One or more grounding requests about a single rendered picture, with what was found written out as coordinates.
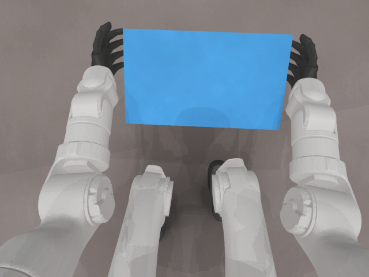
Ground robot right upper arm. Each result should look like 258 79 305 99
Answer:
280 184 369 277

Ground right robot forearm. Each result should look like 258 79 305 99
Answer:
285 78 362 233

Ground left robot forearm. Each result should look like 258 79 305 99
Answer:
38 65 119 216

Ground carton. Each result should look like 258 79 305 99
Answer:
123 29 293 130

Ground right robot hand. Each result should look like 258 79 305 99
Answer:
287 34 318 89

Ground robot right foot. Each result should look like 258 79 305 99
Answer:
208 160 224 222

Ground robot left upper arm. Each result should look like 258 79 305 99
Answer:
0 171 115 277

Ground robot left shin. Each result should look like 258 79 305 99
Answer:
129 165 166 226

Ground left robot hand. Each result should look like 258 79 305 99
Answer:
91 22 124 76

